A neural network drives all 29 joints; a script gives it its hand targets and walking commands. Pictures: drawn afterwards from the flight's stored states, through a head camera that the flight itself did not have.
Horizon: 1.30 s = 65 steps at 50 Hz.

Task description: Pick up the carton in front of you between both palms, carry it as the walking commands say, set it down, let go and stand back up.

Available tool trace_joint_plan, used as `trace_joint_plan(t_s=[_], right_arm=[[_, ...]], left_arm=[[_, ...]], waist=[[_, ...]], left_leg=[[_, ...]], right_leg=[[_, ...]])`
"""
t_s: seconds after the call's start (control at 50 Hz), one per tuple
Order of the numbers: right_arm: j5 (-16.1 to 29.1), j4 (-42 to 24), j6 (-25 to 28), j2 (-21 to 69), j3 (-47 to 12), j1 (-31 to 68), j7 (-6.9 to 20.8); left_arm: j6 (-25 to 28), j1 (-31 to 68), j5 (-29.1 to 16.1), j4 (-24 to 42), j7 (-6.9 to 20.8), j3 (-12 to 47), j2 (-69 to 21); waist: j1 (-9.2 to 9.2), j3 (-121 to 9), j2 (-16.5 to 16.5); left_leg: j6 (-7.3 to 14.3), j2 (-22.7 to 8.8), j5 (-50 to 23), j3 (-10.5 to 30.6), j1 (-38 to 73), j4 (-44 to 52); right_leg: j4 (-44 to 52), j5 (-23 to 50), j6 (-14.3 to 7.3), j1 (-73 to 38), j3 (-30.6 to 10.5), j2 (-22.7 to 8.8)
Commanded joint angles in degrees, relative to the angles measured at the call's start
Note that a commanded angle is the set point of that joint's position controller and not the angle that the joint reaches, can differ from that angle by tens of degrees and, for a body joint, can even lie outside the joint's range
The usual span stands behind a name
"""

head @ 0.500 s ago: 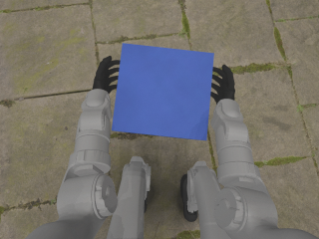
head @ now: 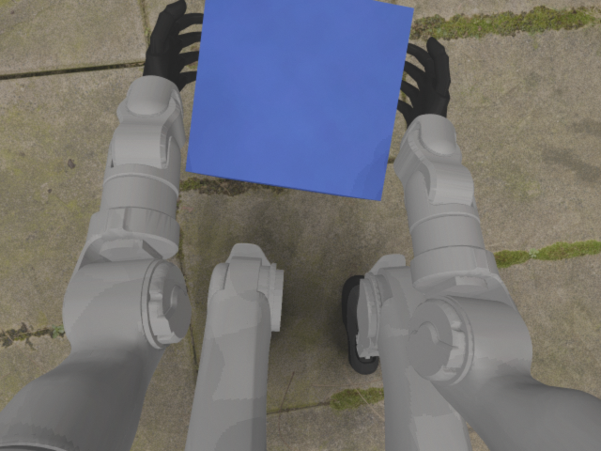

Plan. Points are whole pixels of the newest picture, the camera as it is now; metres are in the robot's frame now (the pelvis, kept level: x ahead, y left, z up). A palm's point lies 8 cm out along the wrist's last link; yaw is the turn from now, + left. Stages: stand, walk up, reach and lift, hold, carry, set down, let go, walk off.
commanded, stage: set down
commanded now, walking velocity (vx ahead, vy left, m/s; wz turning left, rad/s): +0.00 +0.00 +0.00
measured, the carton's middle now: (294, 115) +0.50 +0.08 -0.21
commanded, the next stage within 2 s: none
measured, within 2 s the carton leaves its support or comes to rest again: rests again in 0.76 s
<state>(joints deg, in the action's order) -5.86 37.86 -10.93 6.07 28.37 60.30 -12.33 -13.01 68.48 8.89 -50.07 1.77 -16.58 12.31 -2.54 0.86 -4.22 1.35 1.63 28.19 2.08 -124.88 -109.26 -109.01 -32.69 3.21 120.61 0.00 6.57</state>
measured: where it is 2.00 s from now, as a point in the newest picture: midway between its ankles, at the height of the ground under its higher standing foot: (308, 334)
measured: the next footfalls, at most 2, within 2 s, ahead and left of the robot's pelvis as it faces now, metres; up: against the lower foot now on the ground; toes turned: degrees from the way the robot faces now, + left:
none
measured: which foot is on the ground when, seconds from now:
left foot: down 0.00-1.00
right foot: down 0.00-1.00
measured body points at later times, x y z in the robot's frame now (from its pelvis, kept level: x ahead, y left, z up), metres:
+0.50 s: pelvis -0.01 +0.01 -0.07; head +0.34 +0.08 +0.21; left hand +0.53 +0.23 -0.23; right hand +0.52 -0.07 -0.22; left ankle +0.11 +0.11 -0.42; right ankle +0.10 -0.12 -0.42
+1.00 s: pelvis -0.01 +0.00 -0.08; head +0.34 +0.06 +0.19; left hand +0.53 +0.23 -0.25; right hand +0.53 -0.08 -0.24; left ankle +0.11 +0.11 -0.42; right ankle +0.10 -0.12 -0.42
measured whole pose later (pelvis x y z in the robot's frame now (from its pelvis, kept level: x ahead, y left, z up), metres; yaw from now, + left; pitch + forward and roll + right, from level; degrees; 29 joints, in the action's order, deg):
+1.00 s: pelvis -0.01 +0.00 -0.08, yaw -1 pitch +36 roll -3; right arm -1.6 55.2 -9.7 -3.4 24.7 76.9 -10.6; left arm -11.8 83.2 5.7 -64.0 4.7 -12.4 20.7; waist -3.1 16.9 -5.9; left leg 2.2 -0.7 30.0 0.9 -131.6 -125.6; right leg -125.5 -33.7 4.5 128.4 0.0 9.7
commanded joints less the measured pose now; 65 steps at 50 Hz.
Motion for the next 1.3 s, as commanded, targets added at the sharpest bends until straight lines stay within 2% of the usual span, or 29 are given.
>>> trace_joint_plan(t_s=[0.0, 0.18, 0.3, 0.34, 0.4, 0.48, 0.76, 0.92, 1.0, 1.16, 1.28], right_arm=[[5.09, -0.57, 1.24, 42.60, -28.59, 40.01, 10.61], [7.90, 0.37, 1.70, 39.62, -28.61, 47.79, 10.78], [11.55, -2.94, 2.09, 40.38, -32.44, 52.76, 10.84], [11.85, -1.01, 1.79, 41.72, -32.30, 50.68, 11.29], [10.62, 2.71, 1.10, 42.15, -30.19, 48.37, 12.76], [9.58, 3.06, 1.32, 41.23, -28.77, 49.64, 13.90], [9.42, 9.33, 2.29, 39.22, -25.41, 48.16, 14.37], [7.86, 12.75, 1.85, 36.61, -22.24, 46.83, 14.96], [7.09, 14.21, 1.64, 34.88, -20.61, 46.06, 15.38], [4.45, 17.41, 1.47, 30.04, -17.02, 42.31, 15.43], [3.38, 18.09, 1.75, 24.77, -14.76, 39.86, 14.54]], left_arm=[[0.81, 26.20, -5.19, 0.51, 10.55, 20.42, -46.25], [1.21, 34.06, -8.16, -0.81, 11.17, 22.90, -42.92], [1.24, 38.48, -12.25, 2.36, 11.16, 28.01, -44.30], [1.28, 38.91, -12.84, 3.43, 11.24, 28.17, -44.88], [0.86, 35.62, -11.56, -0.84, 12.05, 26.11, -45.40], [0.97, 33.98, -10.15, -4.84, 12.86, 23.21, -45.90], [2.91, 38.49, -9.65, -6.58, 13.72, 19.98, -39.85], [2.34, 35.77, -7.22, -10.59, 14.54, 15.72, -35.71], [2.06, 34.41, -5.52, -12.48, 14.93, 13.88, -34.05], [1.88, 31.36, -2.87, -15.52, 14.97, 10.91, -29.31], [2.66, 30.38, -2.61, -16.91, 13.91, 9.67, -23.13]], waist=[[-3.30, -60.81, 5.81], [-2.99, -58.99, 6.88], [-2.75, -66.67, 8.93], [-3.03, -65.05, 8.67], [-2.99, -56.45, 8.41], [-2.91, -50.51, 6.13], [-4.02, -43.45, 4.30], [-4.71, -36.79, 1.27], [-4.97, -33.15, 1.16], [-4.63, -27.65, 0.96], [-4.30, -26.80, 0.81]], left_leg=[[-1.51, 4.52, -16.18, -2.12, 43.35, 8.07], [-1.06, 3.33, -16.73, -1.59, 43.17, 2.11], [-1.17, 2.90, -23.43, -1.05, 50.37, -1.35], [-0.92, 3.19, -24.49, -0.94, 48.74, -1.58], [-0.58, 3.18, -22.70, 0.08, 45.81, -1.91], [-0.05, 3.27, -19.89, 0.16, 40.23, -2.47], [1.11, 2.50, -15.94, -0.66, 31.55, -4.40], [2.03, 2.13, -11.84, -0.08, 26.38, -4.93], [2.30, 1.86, -10.65, -0.14, 24.07, -5.06], [2.69, 1.56, -8.47, 0.27, 21.01, -4.97], [2.20, 0.78, -7.54, 0.47, 21.41, -5.01]], right_leg=[[5.15, 10.42, 0.47, -20.27, 4.75, 6.54], [-1.51, 10.36, 0.22, -17.30, 5.51, 5.91], [-5.04, 13.44, -0.06, -17.31, 6.18, 5.70], [-5.88, 14.02, -0.40, -16.37, 6.14, 5.93], [-6.39, 10.80, -0.34, -9.65, 6.40, 6.04], [-6.74, 9.70, -0.37, -7.81, 6.03, 5.72], [-7.89, 9.77, -0.93, -9.54, 4.85, 5.83], [-7.91, 6.42, -0.91, -7.10, 4.82, 5.75], [-7.63, 5.43, -0.95, -5.79, 4.61, 5.74], [-7.05, 3.71, -1.13, -4.60, 4.19, 5.44], [-7.10, 3.48, -0.53, -6.25, 4.50, 4.77]])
